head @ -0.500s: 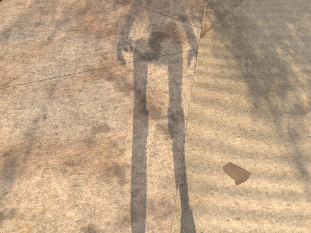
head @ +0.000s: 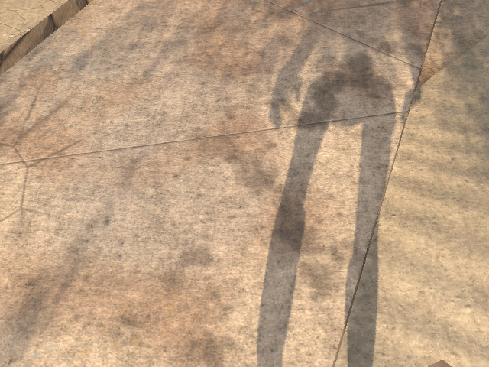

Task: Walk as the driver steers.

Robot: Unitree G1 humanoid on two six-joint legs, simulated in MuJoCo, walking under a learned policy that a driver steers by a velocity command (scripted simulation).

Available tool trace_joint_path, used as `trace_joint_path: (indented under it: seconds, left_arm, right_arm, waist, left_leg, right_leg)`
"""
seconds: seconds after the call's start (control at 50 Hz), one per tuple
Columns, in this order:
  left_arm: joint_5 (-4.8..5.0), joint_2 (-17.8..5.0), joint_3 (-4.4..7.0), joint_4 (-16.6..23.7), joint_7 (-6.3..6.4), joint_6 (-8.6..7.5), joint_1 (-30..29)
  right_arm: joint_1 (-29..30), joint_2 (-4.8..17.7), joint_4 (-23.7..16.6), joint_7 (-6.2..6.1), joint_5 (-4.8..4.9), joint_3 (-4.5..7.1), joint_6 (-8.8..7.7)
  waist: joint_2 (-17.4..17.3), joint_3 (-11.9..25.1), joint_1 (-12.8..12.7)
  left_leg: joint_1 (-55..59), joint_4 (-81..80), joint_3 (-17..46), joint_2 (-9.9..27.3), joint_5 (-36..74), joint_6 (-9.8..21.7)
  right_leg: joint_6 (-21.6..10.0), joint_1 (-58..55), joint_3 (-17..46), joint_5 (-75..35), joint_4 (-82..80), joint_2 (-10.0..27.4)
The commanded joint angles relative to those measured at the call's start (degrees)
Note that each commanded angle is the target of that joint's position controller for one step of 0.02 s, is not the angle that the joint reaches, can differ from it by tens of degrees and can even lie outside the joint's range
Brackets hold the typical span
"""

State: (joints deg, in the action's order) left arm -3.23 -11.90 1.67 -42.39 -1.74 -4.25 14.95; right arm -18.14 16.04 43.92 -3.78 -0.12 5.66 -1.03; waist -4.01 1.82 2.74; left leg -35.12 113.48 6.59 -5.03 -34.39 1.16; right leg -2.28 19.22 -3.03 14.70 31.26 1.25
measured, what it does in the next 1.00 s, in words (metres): climbs: left foot 0.14 m higher, then right foot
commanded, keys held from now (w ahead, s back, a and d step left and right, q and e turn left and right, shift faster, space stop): w+q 0.22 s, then q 0.22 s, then e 0.56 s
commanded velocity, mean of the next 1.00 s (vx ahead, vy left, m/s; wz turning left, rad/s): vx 0.22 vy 0.00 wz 0.17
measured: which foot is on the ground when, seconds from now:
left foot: up 0.00-0.30, down 0.32-0.84, up 0.86-1.00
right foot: down 0.00-0.34, up 0.36-0.82, down 0.84-1.00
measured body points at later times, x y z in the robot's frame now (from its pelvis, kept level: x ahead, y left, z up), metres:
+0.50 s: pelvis +0.24 +0.02 +0.10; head +0.27 +0.03 +0.55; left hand +0.31 +0.31 +0.01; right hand +0.47 -0.16 +0.00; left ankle +0.27 +0.07 -0.59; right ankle +0.26 -0.14 -0.47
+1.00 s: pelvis +0.40 +0.03 +0.14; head +0.44 +0.02 +0.59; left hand +0.52 +0.31 +0.06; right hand +0.63 -0.19 +0.04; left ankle +0.32 +0.15 -0.48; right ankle +0.51 -0.02 -0.59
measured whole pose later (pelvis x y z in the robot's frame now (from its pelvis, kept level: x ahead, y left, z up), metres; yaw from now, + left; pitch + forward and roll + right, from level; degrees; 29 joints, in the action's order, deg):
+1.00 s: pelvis +0.40 +0.03 +0.14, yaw +9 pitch +3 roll +1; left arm -0.3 -14.7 1.7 -32.7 1.5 -0.8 11.5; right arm -6.5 15.7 37.2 -1.4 -0.9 0.5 0.0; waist -0.8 -0.6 -1.5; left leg -32.9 77.0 4.7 -3.9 -23.0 -2.2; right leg -4.9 25.3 2.6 4.5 26.5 -5.3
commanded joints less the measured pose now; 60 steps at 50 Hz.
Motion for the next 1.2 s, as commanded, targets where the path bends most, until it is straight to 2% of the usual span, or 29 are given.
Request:
trace_joint_path:
  seconds: [0.02, 0.06, 0.12, 0.16, 0.22, 0.24, 0.28, 0.3, 0.32, 0.34, 0.36, 0.38, 0.4, 0.42, 0.44, 0.5, 0.6, 0.66, 0.74, 0.78, 0.82, 0.84, 0.86, 0.88, 0.9, 0.94, 1.02, 1.1, 1.2]
  left_arm:
    - [0.91, -7.22, 1.38, 1.85, 2.27, -1.88, 6.17]
    - [1.64, -3.96, 0.6, -3.74, 2.23, -2.5, 11.37]
    - [1.55, -4.13, -0.06, -4.98, 1.24, -2.08, 8.86]
    - [2.0, -3.14, -0.72, -5.9, 1.86, -2.04, 10.1]
    - [2.21, -5.99, 0.1, -7.0, 3.76, -1.55, 13.84]
    - [2.43, -5.97, -0.03, -6.42, 4.09, -1.05, 13.0]
    - [2.6, -11.64, 1.54, -6.22, 5.23, -0.65, 14.44]
    - [2.67, -12.52, 1.9, -5.36, 5.05, -0.13, 12.59]
    - [3.61, -13.29, 2.36, -3.63, 4.08, 0.39, 10.95]
    - [4.11, -12.51, 2.31, 0.3, 4.72, -0.22, 6.23]
    - [1.99, -8.72, 1.45, 4.51, 3.45, -1.86, 2.98]
    - [3.25, -11.86, 2.98, 3.57, 1.58, -3.05, 3.61]
    - [5.0, -9.8, 2.08, 6.23, 1.28, -2.49, -0.6]
    - [4.27, -6.01, 1.22, 7.02, 2.13, -1.92, -1.76]
    - [3.62, -5.42, 1.09, 6.6, 2.86, -1.21, 0.37]
    - [3.45, -5.03, 0.79, 4.79, 3.5, 1.0, 5.56]
    - [3.15, -0.54, -1.84, 6.6, 3.58, 0.69, -5.37]
    - [3.63, -3.24, -0.87, 6.58, 2.25, 0.86, -7.43]
    - [3.18, -5.84, 0.28, 8.87, 0.27, 0.87, -10.29]
    - [3.09, -6.47, 0.77, 9.72, -0.7, 0.78, -9.46]
    - [3.14, -8.16, 2.0, 8.53, -0.67, 0.48, -3.26]
    - [2.78, -12.35, 3.4, 8.58, 0.08, 0.5, 2.45]
    - [1.0, -17.44, 4.18, 10.06, 1.24, 0.78, 3.9]
    - [0.97, -11.6, 2.92, 10.97, 2.11, 1.06, 3.51]
    - [1.62, -9.33, 2.09, 12.82, 2.75, 1.3, -0.8]
    - [3.35, -7.92, 1.25, 14.29, 3.77, 2.62, -4.32]
    - [2.71, -9.05, 1.44, 15.39, 3.65, 3.46, -5.7]
    - [2.77, -10.91, 2.61, 15.43, 3.92, 4.74, -4.03]
    - [3.04, -11.3, 3.41, 16.1, 4.18, 6.0, -4.35]
  right_arm:
    - [8.7, -3.86, -9.85, 2.24, -2.99, -2.72, 0.16]
    - [15.99, -7.1, -13.34, 3.27, -2.63, -4.37, 1.47]
    - [17.0, -7.07, -14.85, 3.39, -1.42, -5.48, 2.62]
    - [20.27, -6.28, -16.01, 3.84, -1.74, -5.21, 3.15]
    - [24.09, -8.23, -17.08, 4.59, -1.57, -6.28, 2.95]
    - [22.5, -9.16, -15.32, 4.44, -1.06, -6.59, 2.86]
    - [18.95, -9.21, -15.17, 4.35, -0.1, -6.97, 2.77]
    - [11.72, -6.95, -13.28, 4.54, -0.31, -6.25, 2.74]
    - [5.9, -3.24, -12.05, 4.6, -0.76, -5.0, 2.01]
    - [6.64, 7.2, -15.77, 4.75, 2.9, -1.14, 0.56]
    - [8.28, 13.38, -15.49, 3.05, 0.53, 0.77, 0.66]
    - [7.31, 7.67, -15.14, 3.43, -1.57, -1.46, -0.38]
    - [7.24, 3.3, -13.5, 4.18, -1.27, -2.79, -1.18]
    - [8.02, 1.78, -11.66, 4.79, 0.78, -3.02, -1.77]
    - [10.18, 0.7, -11.29, 4.69, 1.06, -3.24, -2.38]
    - [12.96, -0.99, -9.62, 4.07, 0.68, -3.9, -3.42]
    - [6.77, -0.11, -4.62, 1.87, 0.4, -4.06, -1.73]
    - [6.26, 3.92, -3.71, 1.27, -0.08, -3.32, -2.18]
    - [7.07, 5.04, -4.17, 0.91, 0.06, -2.81, -1.21]
    - [7.49, 5.94, -4.69, 0.8, 0.39, -2.45, -0.5]
    - [7.6, 6.27, -5.27, 0.82, 0.73, -2.32, -0.43]
    - [7.82, 6.27, -6.64, 0.96, -0.47, -2.53, -1.11]
    - [4.7, 3.14, -8.66, 1.44, -1.88, -3.75, -1.88]
    - [3.42, 5.9, -7.42, 2.5, -1.51, -3.46, -2.0]
    - [5.92, 6.98, -8.41, 2.98, -0.35, -3.3, -1.38]
    - [12.53, 4.77, -10.91, 2.48, -1.08, -3.91, -0.01]
    - [8.88, 2.29, -10.46, 1.56, -0.28, -4.43, 1.17]
    - [10.55, 1.33, -9.61, 0.44, 0.33, -4.49, 1.66]
    - [12.15, 2.17, -8.84, 0.39, 0.75, -3.61, 1.03]
  waist:
    - [14.65, 4.19, -1.6]
    - [7.78, -2.23, -0.93]
    - [8.24, -7.98, 2.56]
    - [8.74, -11.03, 1.34]
    - [8.02, -7.14, -1.05]
    - [5.34, -3.32, -1.12]
    - [14.13, 3.0, 0.33]
    - [18.54, 7.65, 2.97]
    - [19.16, 12.79, 5.4]
    - [9.34, 14.6, 8.49]
    - [-13.0, 20.54, 4.19]
    - [-2.04, 21.08, 4.14]
    - [1.01, 12.53, 1.92]
    - [5.77, 1.72, -1.55]
    - [7.15, -0.85, -4.83]
    - [3.49, -1.36, -8.35]
    - [1.65, 3.65, -3.23]
    - [-2.47, 7.29, -1.45]
    - [-1.48, 3.45, -0.07]
    - [-1.33, 2.21, -0.6]
    - [0.58, 3.7, -3.7]
    - [5.96, 7.85, -6.19]
    - [20.11, 12.55, -3.89]
    - [17.32, 21.87, -5.34]
    - [11.36, 16.86, -5.17]
    - [1.76, 7.83, -4.25]
    - [8.29, 4.91, -1.13]
    - [11.5, 8.01, -2.69]
    - [15.8, 5.9, -4.23]
  left_leg:
    - [-30.9, 24.36, -2.44, 3.04, 8.98, 2.54]
    - [-37.22, 22.95, 1.67, 3.52, 8.37, 5.66]
    - [-35.55, 7.43, -3.99, 3.02, 12.29, 5.35]
    - [-31.19, -4.01, -9.23, 3.69, 13.85, 4.26]
    - [-24.61, -21.76, -14.64, 6.34, 9.04, 6.08]
    - [-16.3, -28.62, -18.56, 3.81, 7.31, 7.56]
    - [-5.95, -38.4, -23.0, -0.47, 1.6, 8.9]
    - [0.1, -43.23, -19.66, -1.95, 1.0, 10.52]
    - [11.58, -52.92, -14.46, -4.8, 1.88, 12.45]
    - [31.27, -72.28, 12.69, 7.23, 16.45, 18.54]
    - [36.95, -92.49, 51.86, 21.87, 38.55, 27.6]
    - [34.38, -89.65, 45.59, 22.83, 39.41, 24.83]
    - [26.64, -87.06, 37.28, 20.33, 36.5, 21.66]
    - [17.59, -86.01, 29.23, 16.2, 34.91, 18.3]
    - [12.05, -86.9, 21.78, 13.4, 33.27, 15.32]
    - [8.33, -91.72, 9.92, 10.03, 38.18, 12.62]
    - [17.92, -93.52, -5.62, 4.64, 56.26, 7.73]
    - [27.51, -93.5, -4.25, 10.41, 62.94, 6.88]
    - [34.79, -89.66, -0.69, 16.17, 60.86, 8.8]
    - [35.1, -85.5, -0.38, 16.73, 63.16, 9.3]
    - [31.22, -75.81, -3.31, 12.35, 65.9, 6.6]
    - [21.77, -63.01, -5.86, 7.87, 53.18, 3.65]
    - [0.11, -39.41, -8.21, -3.49, 8.44, -2.71]
    - [-0.41, -29.53, 1.99, -2.29, -0.92, -3.22]
    - [-3.39, -25.41, 3.22, 0.19, 2.97, -3.57]
    - [-6.18, -29.6, 1.47, 2.81, 9.58, -3.71]
    - [-1.31, -44.11, -2.11, 2.58, 14.23, -4.8]
    - [3.05, -56.83, -2.37, 1.75, 14.33, -5.39]
    - [7.96, -68.31, -1.54, 1.25, 13.64, -3.4]
  right_leg:
    - [-10.45, -15.87, 24.83, -10.91, -13.33, 25.64]
    - [-5.6, -10.87, 17.52, -3.04, -14.12, 22.43]
    - [-2.08, -1.3, 6.25, 6.18, -22.12, 16.13]
    - [-2.35, 1.21, -0.22, -6.13, -25.48, 12.43]
    - [-3.68, -10.03, -6.2, -29.93, -26.08, 11.46]
    - [-2.8, -12.76, -10.75, -52.95, -21.83, 9.51]
    - [-2.72, -20.39, -10.53, -98.67, -10.17, 14.51]
    - [-2.73, -23.3, -9.98, -103.94, 0.76, 15.55]
    - [-2.99, -20.17, -10.08, -101.53, 15.06, 14.61]
    - [0.06, 3.34, -3.8, -60.19, 34.88, 8.74]
    - [3.16, 19.52, 3.4, 3.72, 60.99, -9.42]
    - [2.31, 22.18, 14.7, 5.45, 66.36, -4.92]
    - [2.12, 25.12, 11.52, 6.19, 66.3, -3.97]
    - [2.11, 28.76, 8.23, 9.0, 66.31, -2.91]
    - [1.61, 27.26, 8.58, 6.78, 60.26, -0.05]
    - [1.99, 22.25, 6.18, 4.32, 54.11, 0.66]
    - [3.5, 15.92, -0.38, -10.16, 18.31, -1.97]
    - [3.93, 13.58, 1.89, -18.54, 11.22, -1.63]
    - [2.12, 18.33, 3.35, -9.58, 6.94, -0.1]
    - [0.67, 15.97, 1.58, -4.46, 3.08, -1.09]
    - [-2.48, 3.58, 0.09, -12.85, -6.59, -3.76]
    - [-6.64, -9.41, 10.17, -31.48, -5.9, 2.8]
    - [-21.35, -24.93, 35.12, -50.02, -6.57, 20.04]
    - [-24.36, -26.33, 43.02, -41.81, -9.86, 21.44]
    - [-21.37, -21.77, 37.47, -31.97, -9.98, 18.98]
    - [-15.18, -11.03, 29.48, -15.91, -12.9, 12.72]
    - [-11.58, -3.1, 23.04, -15.31, -14.18, 5.21]
    - [-9.9, -4.49, 24.67, -8.79, -13.35, 4.39]
    - [-7.82, -3.02, 30.8, 5.31, -13.97, 4.89]
Keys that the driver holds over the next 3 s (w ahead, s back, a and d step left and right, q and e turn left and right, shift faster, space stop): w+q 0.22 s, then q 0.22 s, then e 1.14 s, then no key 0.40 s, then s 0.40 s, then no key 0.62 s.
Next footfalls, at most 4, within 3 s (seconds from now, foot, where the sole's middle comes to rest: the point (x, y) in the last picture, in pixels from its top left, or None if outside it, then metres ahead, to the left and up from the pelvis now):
0.32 left None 0.31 0.08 -0.63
0.84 right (273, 332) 0.55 -0.01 -0.63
1.30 left None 0.47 0.19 -0.63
1.80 right None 0.39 -0.02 -0.63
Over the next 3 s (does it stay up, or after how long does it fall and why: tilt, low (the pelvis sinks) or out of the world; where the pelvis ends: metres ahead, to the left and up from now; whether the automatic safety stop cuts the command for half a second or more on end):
stays up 0.21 0.15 0.14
